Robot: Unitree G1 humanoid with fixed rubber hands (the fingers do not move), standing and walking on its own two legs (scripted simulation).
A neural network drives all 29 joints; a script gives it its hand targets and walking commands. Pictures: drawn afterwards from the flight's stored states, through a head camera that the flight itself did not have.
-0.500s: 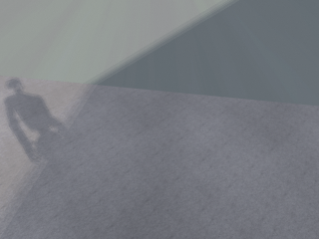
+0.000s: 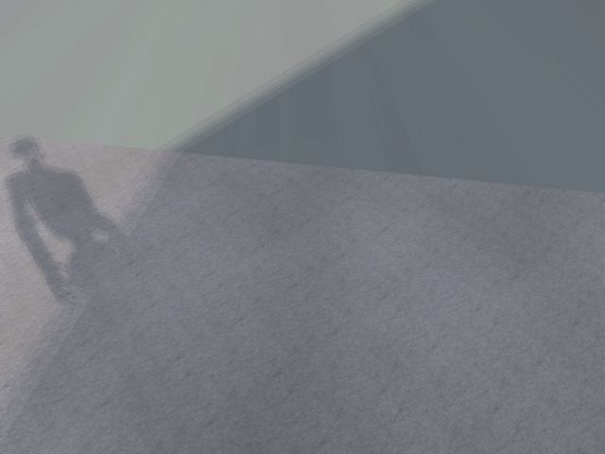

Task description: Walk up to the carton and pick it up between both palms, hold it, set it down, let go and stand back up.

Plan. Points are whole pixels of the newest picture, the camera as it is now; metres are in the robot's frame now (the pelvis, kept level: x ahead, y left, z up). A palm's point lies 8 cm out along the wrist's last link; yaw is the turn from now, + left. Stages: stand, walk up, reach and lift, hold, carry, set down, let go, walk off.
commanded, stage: stand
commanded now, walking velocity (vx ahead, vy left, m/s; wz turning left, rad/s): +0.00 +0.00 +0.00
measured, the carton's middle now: out of the picture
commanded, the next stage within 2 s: walk up in 0.80 s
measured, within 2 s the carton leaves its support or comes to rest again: neither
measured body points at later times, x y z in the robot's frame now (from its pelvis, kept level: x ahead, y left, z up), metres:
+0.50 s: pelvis +0.01 +0.00 +0.00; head +0.02 +0.00 +0.45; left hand +0.03 +0.24 -0.15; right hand +0.04 -0.23 -0.15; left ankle +0.02 +0.15 -0.73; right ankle -0.01 -0.10 -0.73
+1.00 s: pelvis +0.01 +0.00 +0.00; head +0.03 +0.00 +0.45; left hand +0.02 +0.24 -0.15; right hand +0.03 -0.23 -0.15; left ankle +0.02 +0.15 -0.73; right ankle -0.01 -0.10 -0.73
